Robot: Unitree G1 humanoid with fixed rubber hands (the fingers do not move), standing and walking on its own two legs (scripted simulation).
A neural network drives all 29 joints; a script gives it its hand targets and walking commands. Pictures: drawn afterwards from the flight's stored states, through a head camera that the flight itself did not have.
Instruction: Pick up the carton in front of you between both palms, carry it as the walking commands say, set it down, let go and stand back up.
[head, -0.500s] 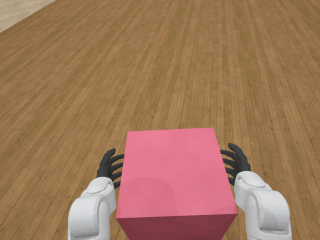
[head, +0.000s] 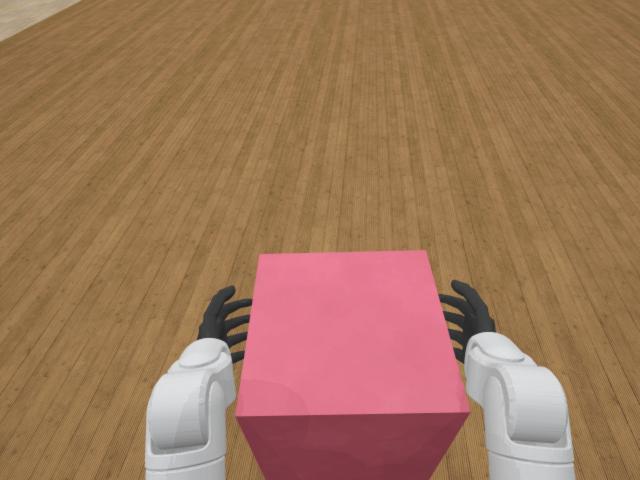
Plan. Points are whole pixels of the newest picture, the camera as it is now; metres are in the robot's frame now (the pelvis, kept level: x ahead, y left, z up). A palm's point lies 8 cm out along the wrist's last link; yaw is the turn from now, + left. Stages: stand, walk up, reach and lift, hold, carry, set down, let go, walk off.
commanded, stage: carry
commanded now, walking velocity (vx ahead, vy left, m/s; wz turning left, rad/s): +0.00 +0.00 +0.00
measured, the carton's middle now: (344, 373) +0.25 +0.00 +0.00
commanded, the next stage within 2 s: hold in 1.44 s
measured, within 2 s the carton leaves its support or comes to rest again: neither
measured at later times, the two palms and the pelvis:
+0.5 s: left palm (240, 355) +0.27 +0.13 +0.03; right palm (473, 351) +0.27 -0.17 +0.03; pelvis -0.01 -0.02 +0.00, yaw +0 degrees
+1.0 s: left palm (242, 370) +0.24 +0.12 +0.04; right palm (489, 365) +0.24 -0.18 +0.04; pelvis -0.04 -0.02 +0.00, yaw +0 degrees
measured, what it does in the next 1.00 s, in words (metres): stands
